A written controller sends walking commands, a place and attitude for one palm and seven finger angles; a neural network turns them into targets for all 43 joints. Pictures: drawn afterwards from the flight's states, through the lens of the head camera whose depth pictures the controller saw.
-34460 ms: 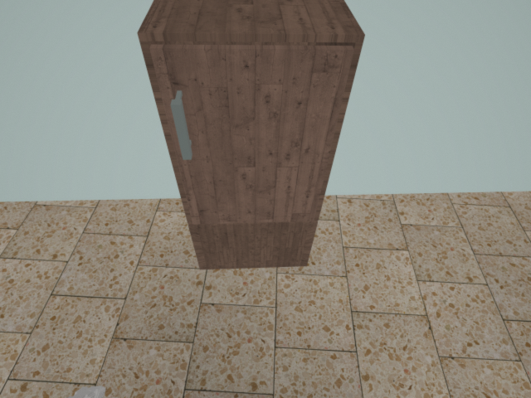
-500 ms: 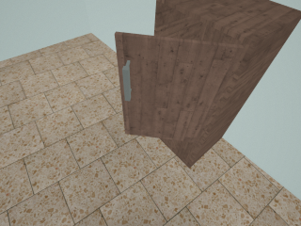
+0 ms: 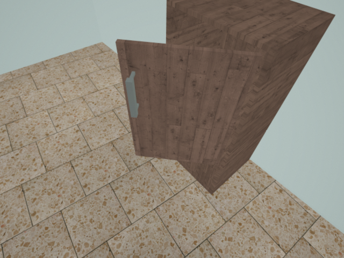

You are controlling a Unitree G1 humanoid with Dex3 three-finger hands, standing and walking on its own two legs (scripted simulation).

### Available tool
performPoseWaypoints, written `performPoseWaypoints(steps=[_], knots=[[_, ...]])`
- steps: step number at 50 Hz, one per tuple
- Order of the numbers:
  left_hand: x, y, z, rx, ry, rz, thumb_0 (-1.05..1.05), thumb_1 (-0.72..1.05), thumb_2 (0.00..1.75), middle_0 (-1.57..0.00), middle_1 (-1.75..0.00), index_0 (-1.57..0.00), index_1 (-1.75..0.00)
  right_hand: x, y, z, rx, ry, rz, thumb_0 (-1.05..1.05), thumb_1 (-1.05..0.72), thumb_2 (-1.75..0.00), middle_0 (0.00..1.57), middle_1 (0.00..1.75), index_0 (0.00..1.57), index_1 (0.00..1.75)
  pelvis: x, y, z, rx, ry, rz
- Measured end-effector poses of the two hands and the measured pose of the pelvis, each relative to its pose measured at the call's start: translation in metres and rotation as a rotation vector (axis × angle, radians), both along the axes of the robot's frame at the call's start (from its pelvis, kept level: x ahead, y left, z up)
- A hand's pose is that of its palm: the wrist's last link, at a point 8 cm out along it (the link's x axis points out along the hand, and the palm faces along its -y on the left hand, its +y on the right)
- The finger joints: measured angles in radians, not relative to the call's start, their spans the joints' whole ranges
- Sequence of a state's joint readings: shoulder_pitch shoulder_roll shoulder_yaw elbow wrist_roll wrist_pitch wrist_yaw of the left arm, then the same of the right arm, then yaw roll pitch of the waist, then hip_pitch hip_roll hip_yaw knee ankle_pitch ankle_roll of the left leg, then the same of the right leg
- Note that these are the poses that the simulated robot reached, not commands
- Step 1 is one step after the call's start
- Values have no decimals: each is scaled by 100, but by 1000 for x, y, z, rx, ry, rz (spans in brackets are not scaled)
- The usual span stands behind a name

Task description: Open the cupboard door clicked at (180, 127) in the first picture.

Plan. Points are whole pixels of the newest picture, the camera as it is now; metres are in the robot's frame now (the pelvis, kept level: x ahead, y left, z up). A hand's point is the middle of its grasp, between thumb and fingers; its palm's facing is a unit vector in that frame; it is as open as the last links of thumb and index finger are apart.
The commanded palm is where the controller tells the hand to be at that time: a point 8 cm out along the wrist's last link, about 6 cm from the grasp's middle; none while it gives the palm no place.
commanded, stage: come to a stop and stand still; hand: left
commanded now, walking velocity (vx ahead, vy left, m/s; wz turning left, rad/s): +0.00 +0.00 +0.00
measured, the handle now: (133, 95) +0.60 +0.16 +0.01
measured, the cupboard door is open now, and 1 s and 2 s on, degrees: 42 42 42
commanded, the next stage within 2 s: look again from close up in 0.48 s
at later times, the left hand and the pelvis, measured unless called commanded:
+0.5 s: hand out of the picture +0.01 +0.16 -0.18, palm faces +0.03 -0.99 -0.15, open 7.4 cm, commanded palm none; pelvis +0.02 +0.00 +0.00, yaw +0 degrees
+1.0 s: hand out of the picture +0.05 +0.21 -0.18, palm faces -0.03 -0.97 -0.25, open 7.4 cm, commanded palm none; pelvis +0.01 +0.02 -0.01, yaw -2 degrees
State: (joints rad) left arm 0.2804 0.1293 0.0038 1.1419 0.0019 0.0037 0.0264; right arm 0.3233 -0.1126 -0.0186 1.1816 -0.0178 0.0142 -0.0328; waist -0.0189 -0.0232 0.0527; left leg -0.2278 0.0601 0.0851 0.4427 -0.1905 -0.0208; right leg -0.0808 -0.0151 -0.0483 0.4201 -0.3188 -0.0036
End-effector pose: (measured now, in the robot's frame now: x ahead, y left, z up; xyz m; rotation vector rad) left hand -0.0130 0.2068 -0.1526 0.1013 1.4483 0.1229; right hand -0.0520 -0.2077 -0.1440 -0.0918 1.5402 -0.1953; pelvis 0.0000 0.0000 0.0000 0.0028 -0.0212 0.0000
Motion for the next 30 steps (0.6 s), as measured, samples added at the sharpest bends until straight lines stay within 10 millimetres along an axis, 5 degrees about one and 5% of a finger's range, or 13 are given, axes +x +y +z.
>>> performPoseWaypoints(steps=[18,30], knots=[[14,1,-1,5,-5,18,0,91,90,-20,-30,-20,-30,71,-13,1,-41,-125,54,1,-92,-90,20,30,20,29,19,1,0,6,3,1],[28,12,1,26,-17,-3,0,91,90,-20,-30,-20,-30,90,-14,2,-49,-151,67,0,-92,-90,20,30,20,29,27,5,-1,3,13,-7]])
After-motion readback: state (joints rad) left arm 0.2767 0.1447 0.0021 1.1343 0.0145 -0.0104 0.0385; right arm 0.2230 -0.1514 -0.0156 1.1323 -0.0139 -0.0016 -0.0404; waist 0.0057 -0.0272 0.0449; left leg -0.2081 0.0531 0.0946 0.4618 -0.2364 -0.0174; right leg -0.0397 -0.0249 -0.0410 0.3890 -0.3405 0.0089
